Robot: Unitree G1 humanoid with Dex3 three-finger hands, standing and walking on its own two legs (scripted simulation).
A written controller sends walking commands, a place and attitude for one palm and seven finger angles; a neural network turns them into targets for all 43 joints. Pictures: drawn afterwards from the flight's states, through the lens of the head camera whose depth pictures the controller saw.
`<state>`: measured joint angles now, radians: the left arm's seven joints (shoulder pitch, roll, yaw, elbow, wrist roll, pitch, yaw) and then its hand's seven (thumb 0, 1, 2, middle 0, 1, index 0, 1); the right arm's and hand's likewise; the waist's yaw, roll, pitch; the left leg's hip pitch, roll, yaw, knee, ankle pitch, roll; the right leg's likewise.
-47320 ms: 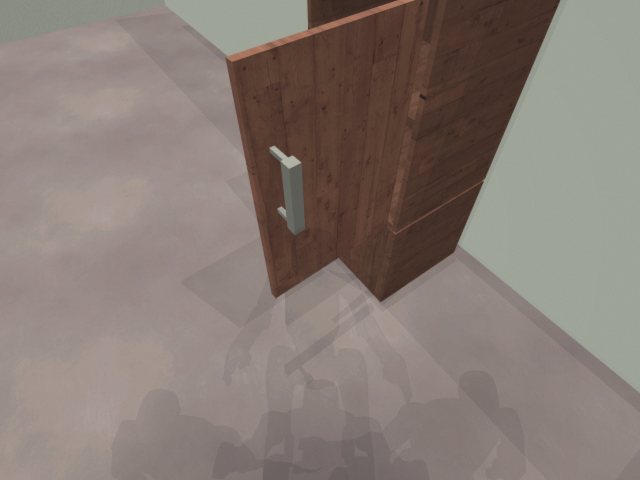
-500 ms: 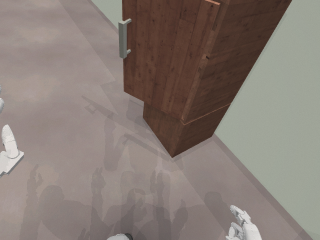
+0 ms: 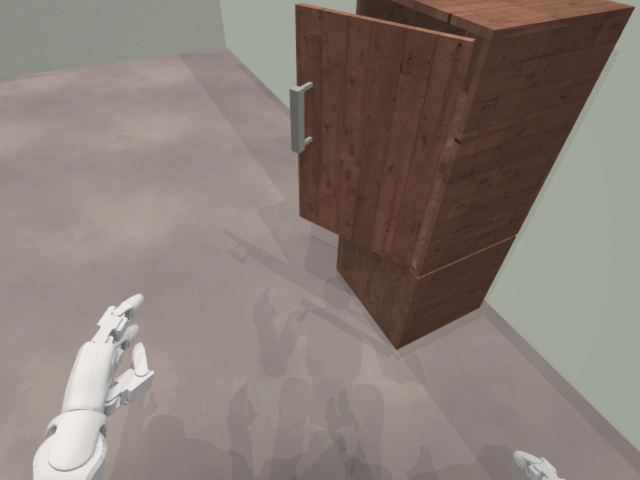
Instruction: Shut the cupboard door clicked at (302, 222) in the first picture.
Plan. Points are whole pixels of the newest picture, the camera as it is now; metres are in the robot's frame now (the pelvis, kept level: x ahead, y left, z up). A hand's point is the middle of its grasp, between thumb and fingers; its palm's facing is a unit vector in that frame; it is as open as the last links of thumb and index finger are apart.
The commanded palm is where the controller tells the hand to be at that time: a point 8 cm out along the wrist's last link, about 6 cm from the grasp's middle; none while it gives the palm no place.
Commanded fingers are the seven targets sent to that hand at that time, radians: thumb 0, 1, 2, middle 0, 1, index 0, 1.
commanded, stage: let the arm hang, fingers relaxed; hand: left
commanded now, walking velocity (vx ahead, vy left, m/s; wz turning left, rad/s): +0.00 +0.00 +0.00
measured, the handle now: (303, 117) +0.91 +0.11 +0.03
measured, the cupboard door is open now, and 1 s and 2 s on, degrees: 27 27 27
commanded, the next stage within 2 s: look to check the result in 1.00 s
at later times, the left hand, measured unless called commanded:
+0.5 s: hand out of the picture -0.07 +0.23 -0.15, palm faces +0.01 -0.97 -0.24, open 7.3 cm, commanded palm none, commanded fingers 0.00 0.90 0.90 -0.20 -0.30 -0.20 -0.30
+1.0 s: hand out of the picture -0.02 +0.20 -0.15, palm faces -0.02 -0.98 -0.17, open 7.4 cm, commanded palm none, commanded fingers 0.00 0.90 0.90 -0.20 -0.30 -0.20 -0.30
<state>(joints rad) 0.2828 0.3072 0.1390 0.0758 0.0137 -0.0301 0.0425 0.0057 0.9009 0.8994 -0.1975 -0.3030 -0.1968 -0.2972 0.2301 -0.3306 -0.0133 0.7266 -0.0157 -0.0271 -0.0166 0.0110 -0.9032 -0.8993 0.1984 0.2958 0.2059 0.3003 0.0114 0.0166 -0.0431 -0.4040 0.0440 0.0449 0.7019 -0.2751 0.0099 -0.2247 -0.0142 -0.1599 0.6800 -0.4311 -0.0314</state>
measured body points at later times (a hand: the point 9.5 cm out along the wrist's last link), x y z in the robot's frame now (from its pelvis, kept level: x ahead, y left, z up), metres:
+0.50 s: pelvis -0.01 +0.03 +0.02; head -0.01 +0.03 +0.47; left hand -0.07 +0.28 -0.13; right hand +0.00 -0.20 -0.13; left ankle +0.06 +0.11 -0.72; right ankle -0.04 -0.09 -0.72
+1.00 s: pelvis -0.01 +0.03 +0.03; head -0.01 +0.04 +0.48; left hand -0.02 +0.26 -0.14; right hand -0.04 -0.19 -0.13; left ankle +0.06 +0.11 -0.72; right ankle -0.04 -0.09 -0.72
